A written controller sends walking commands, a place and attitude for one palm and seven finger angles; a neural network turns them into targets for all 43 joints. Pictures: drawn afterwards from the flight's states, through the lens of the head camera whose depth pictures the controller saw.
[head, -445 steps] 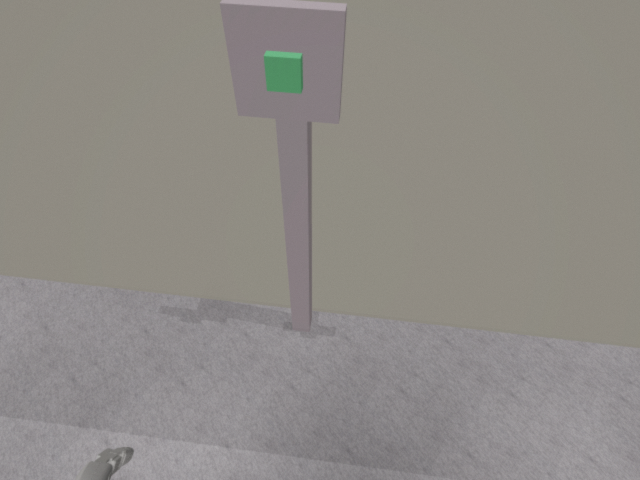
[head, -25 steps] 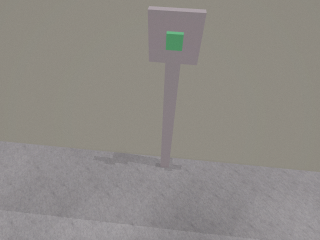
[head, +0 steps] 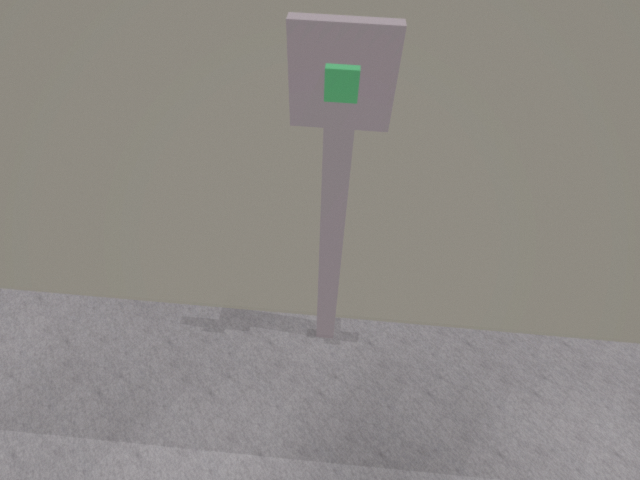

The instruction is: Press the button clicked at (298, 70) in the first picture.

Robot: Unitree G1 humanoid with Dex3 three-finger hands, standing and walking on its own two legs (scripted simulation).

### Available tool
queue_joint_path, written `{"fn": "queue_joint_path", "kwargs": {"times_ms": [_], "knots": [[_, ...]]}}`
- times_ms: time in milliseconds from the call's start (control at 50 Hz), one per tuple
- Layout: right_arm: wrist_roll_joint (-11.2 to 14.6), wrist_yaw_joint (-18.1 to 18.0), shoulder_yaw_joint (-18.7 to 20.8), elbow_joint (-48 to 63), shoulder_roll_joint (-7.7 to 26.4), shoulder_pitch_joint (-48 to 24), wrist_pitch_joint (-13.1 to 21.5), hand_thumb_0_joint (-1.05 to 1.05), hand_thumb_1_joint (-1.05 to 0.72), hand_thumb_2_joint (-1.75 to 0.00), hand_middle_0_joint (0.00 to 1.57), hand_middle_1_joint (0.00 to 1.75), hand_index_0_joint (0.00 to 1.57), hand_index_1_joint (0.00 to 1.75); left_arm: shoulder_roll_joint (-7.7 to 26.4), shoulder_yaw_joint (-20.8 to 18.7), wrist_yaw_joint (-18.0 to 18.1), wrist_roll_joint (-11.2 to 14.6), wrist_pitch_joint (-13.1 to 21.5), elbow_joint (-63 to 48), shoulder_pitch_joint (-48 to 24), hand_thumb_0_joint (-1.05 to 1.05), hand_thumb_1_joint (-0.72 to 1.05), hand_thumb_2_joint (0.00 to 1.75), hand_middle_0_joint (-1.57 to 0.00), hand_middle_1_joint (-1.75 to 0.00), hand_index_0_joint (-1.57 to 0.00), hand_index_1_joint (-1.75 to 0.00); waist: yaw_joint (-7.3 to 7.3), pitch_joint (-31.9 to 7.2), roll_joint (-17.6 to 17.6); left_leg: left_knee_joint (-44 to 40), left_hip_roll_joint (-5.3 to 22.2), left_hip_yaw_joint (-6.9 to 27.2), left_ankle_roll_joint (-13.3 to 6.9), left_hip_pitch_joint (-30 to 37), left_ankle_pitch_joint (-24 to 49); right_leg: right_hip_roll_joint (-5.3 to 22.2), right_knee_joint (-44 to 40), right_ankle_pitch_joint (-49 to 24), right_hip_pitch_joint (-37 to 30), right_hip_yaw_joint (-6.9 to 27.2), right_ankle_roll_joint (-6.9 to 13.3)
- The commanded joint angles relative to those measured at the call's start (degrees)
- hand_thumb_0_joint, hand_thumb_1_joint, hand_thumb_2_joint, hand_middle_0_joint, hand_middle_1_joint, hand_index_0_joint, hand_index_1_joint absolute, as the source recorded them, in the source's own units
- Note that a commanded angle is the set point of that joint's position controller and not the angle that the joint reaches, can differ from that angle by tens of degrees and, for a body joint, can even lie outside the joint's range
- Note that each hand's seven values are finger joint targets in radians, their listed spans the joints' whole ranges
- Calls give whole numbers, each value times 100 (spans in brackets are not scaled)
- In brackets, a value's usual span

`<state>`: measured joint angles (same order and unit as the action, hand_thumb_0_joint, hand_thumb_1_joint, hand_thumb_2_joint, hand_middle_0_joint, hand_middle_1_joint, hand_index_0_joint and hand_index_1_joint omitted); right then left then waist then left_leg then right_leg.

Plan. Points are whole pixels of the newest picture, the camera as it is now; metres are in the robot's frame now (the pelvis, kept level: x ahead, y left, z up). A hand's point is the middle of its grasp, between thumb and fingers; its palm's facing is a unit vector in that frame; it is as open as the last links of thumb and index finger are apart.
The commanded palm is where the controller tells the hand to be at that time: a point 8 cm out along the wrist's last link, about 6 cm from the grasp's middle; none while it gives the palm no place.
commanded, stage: shuffle to correct the standing spot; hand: left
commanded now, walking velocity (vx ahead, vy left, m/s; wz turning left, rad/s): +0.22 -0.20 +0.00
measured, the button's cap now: (341, 82) +0.67 +0.01 +0.18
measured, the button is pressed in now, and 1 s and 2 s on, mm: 0 0 0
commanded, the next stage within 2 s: come to a stop and stand still in 0.82 s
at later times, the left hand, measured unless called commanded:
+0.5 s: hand out of the picture +0.05 +0.05 -0.17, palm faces +0.11 -0.99 -0.12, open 7.4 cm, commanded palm none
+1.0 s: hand (327, 388) +0.30 +0.00 -0.18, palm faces +0.01 -0.97 -0.24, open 7.4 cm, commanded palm none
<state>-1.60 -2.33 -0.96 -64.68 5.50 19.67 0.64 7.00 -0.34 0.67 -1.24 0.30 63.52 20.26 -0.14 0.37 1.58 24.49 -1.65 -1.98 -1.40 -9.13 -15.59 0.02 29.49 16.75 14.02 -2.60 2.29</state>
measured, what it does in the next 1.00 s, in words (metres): walks ahead: left foot, then right foot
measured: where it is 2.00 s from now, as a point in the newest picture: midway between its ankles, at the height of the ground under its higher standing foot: outside the picture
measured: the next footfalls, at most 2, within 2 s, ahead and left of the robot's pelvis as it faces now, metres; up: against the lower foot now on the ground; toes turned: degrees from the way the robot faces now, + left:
left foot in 0.60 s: +0.26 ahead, +0.00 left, +0.00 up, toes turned +9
right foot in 0.98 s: +0.32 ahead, -0.35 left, +0.00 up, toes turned -4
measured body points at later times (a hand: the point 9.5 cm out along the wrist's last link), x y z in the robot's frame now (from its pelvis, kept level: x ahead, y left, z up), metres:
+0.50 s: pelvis +0.13 -0.09 -0.01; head +0.17 -0.08 +0.44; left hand +0.04 +0.10 -0.16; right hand +0.22 -0.31 -0.16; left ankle +0.17 +0.02 -0.70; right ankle +0.03 -0.11 -0.74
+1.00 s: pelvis +0.25 -0.20 -0.02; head +0.29 -0.21 +0.43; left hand +0.30 +0.06 -0.16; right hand +0.27 -0.45 -0.17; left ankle +0.22 -0.01 -0.73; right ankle +0.28 -0.35 -0.74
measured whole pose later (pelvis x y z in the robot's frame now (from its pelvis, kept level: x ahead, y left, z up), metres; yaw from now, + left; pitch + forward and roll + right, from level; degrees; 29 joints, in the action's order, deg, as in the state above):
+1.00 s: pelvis +0.25 -0.20 -0.02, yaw +1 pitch +2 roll +0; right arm -2.2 -1.3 3.7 -58.2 12.2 14.1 -1.3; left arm 12.3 -3.8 -1.0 -1.7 0.1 54.8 12.4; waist 1.1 4.1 -0.8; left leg 38.0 9.0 -3.1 4.3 -18.5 -22.8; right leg 5.1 34.4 13.6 21.8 -3.1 -2.8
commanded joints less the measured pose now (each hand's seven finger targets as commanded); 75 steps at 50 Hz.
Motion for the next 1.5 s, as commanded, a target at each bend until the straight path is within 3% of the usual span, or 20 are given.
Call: {"fn": "queue_joint_path", "kwargs": {"times_ms": [0, 120, 160, 180, 260, 520, 560, 580, 600, 660, 740, 900, 920, 960, 1000, 1120, 1380, 1400, 1440, 1480], "knots": [[-11, -80, 319, 159, 926, 567, 67, 0, -90, -90, 20, 30, 20, 30, 260, -156, -75, -88, 8, -323, 176, 0, 90, 90, -20, -30, -20, -30, 120, 1058, -829, -1526, 1779, 2087, -850, -502, -2106, 112, 819, 563, 1163, -22, 46], [-34, -96, 392, 258, 970, 413, 161, 0, -90, -90, 20, 30, 20, 30, 288, -294, -180, -41, 120, -355, 554, 0, 90, 90, -20, -30, -20, -30, -140, 483, -480, -281, 1498, 1188, -667, -709, 99, 214, -307, 27, -90, -39, 59], [54, -37, 297, 482, 480, 175, 237, 0, -90, -90, 20, 30, 20, 30, 955, -444, -68, -57, 181, -16, 1620, 0, 90, 90, -20, -30, -20, -30, -528, -57, 1830, 2136, 181, -491, -135, -2635, -1012, 1580, -1216, -723, -2241, 1927, 579], [50, -8, 324, 603, 638, -122, 182, 0, -90, -90, 20, 30, 20, 30, 1086, -432, 1, 14, 173, 42, 1839, 0, 90, 90, -20, -30, -20, -30, -637, -69, 1701, 3365, 210, -361, -117, -2958, -2089, 2096, -1470, -914, -2094, 2430, 1026], [18, 127, 400, 526, 437, -487, 106, 0, -90, -90, 20, 30, 20, 30, 579, -288, 73, -16, 276, -215, 951, 0, 90, 90, -20, -30, -20, -30, -176, 458, -230, 4438, 619, -113, -30, -2926, -896, 1567, -1514, -1815, -1079, 1307, 1240], [47, -67, 360, 621, 627, -465, 134, 0, -90, -90, 20, 30, 20, 30, 697, -238, 90, -16, 252, -169, 932, 0, 90, 90, -20, -30, -20, -30, 298, -137, 311, 1110, 31, -965, -245, -944, 224, 708, 56, -6739, -1522, 127, 372], [-33, -202, 504, 365, 1187, 796, 170, 0, -90, -90, 20, 30, 20, 30, 561, -230, 54, 77, 225, -294, 813, 0, 90, 90, -20, -30, -20, -30, 888, -925, -309, 378, 1378, 608, -917, 1464, 2549, 276, 2628, -4344, 137, -48, -151], [-17, -220, 571, 377, 1627, 1110, 165, 0, -90, -90, 20, 30, 20, 30, 286, -152, 54, 169, 222, -465, 960, 0, 90, 90, -20, -30, -20, -30, 777, -1295, -1494, 70, 3258, 2961, -1893, 2293, 4595, -338, 4835, 1425, 1790, -10, -268], [89, -152, 538, 445, 1667, 797, 95, 0, -90, -90, 20, 30, 20, 30, 719, -285, 97, 43, 139, -555, 735, 0, 90, 90, -20, -30, -20, -30, 634, -1041, -516, -313, 3549, 3164, -2137, 1478, 3850, -148, 5422, 1624, 1901, 797, -64], [22, -132, 368, 764, 995, -586, 217, 0, -90, -90, 20, 30, 20, 30, 390, -379, -58, -110, -28, -618, 525, 0, 90, 90, -20, -30, -20, -30, -80, 633, -637, -1115, 2580, 1708, -1235, -805, 1630, 314, 5049, 374, 1975, 778, -189], [-21, -35, 433, 884, 969, -845, 238, 0, -90, -90, 20, 30, 20, 30, 173, -374, -137, -74, -239, -590, 834, 0, 90, 90, -20, -30, -20, -30, -360, 379, -934, -999, 1751, -49, -678, -1499, 1538, 425, 3797, -214, 1185, 326, -398], [-78, 41, 742, 925, 1720, -531, -52, 0, -90, -90, 20, 30, 20, 30, 596, -393, -194, -30, -120, -970, -109, 0, 90, 90, -20, -30, -20, -30, 2, -75, -1285, 57, 1751, 200, -305, -823, 1423, 206, 396, -300, 192, -452, -507], [-71, 54, 736, 941, 1651, -533, -74, 0, -90, -90, 20, 30, 20, 30, 789, -435, -184, -29, -57, -871, 240, 0, 90, 90, -20, -30, -20, -30, -158, -293, -929, 620, 1480, 16, -50, -909, 1039, 219, -249, -656, -376, -382, -488], [29, 90, 502, 1135, 707, -263, -94, 0, -90, -90, 20, 30, 20, 30, 1750, -562, -37, -82, 82, -735, 476, 0, 90, 90, -20, -30, -20, -30, -190, -830, 2044, 2642, 342, -409, 414, -2010, -2198, 2126, -787, -3671, -1242, 1545, -9], [119, 62, 475, 1081, 667, -280, -156, 0, -90, -90, 20, 30, 20, 30, 1539, -422, 46, -61, 128, -873, -58, 0, 90, 90, -20, -30, -20, -30, -77, -856, 959, 2956, 567, 224, 279, -1490, -1909, 2161, -593, -4452, -711, 1067, 477], [95, 128, 479, 968, 921, -689, -276, 0, -90, -90, 20, 30, 20, 30, 1447, -490, 208, -37, 57, -852, -129, 0, 90, 90, -20, -30, -20, -30, -319, -384, 835, 3787, 321, 222, 487, -2167, -1277, 2225, -429, -5475, -1099, 1041, 748], [119, 229, 469, 1101, 810, -466, -225, 0, -90, -90, 20, 30, 20, 30, 1571, -563, 166, -80, -101, -1027, -758, 0, 90, 90, -20, -30, -20, -30, 34, -496, 1034, 456, 138, -207, 385, -35, -50, 1719, -564, -1510, 226, 815, 353], [117, 206, 486, 1041, 966, -265, -170, 0, -90, -90, 20, 30, 20, 30, 1412, -516, 147, -32, -145, -1047, -725, 0, 90, 90, -20, -30, -20, -30, 112, -557, 503, -163, 286, -178, 343, 520, 357, 1361, -169, -1000, 517, 573, 118], [24, 159, 641, 1255, 1788, -435, -171, 0, -90, -90, 20, 30, 20, 30, 801, -394, 126, 14, -246, -1194, -697, 0, 90, 90, -20, -30, -20, -30, 144, -126, -2071, -1197, 2187, 1930, -441, -223, 885, 287, 1627, 1682, 1421, -184, -468], [-27, 108, 515, 1407, 1459, -1080, -175, 0, -90, -90, 20, 30, 20, 30, 812, -386, 122, -24, -282, -1076, -692, 0, 90, 90, -20, -30, -20, -30, -68, 304, -1481, -1381, 2065, 1589, -890, -1415, 205, 451, 2605, 1350, 994, 333, -364]]}}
